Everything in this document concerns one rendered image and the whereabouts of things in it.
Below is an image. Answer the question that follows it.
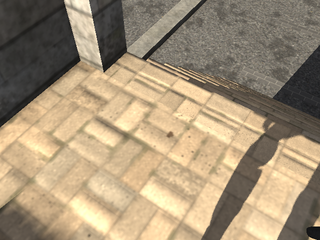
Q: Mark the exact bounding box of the right robot hand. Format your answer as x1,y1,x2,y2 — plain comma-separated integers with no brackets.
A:
306,226,320,240

